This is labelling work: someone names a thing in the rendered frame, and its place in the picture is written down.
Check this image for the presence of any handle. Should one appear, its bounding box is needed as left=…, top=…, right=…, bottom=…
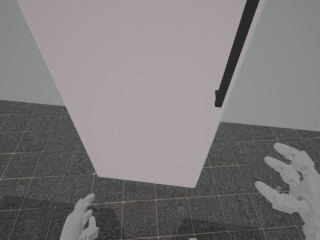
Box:
left=214, top=0, right=260, bottom=108

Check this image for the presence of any robot right hand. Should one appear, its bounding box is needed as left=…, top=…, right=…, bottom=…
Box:
left=254, top=142, right=320, bottom=223

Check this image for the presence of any robot left hand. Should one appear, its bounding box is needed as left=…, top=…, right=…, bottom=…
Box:
left=60, top=193, right=99, bottom=240

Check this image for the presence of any fridge door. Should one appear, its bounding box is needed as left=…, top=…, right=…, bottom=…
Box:
left=16, top=0, right=264, bottom=188

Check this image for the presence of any robot right forearm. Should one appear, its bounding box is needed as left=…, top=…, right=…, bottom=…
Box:
left=302, top=219, right=320, bottom=240

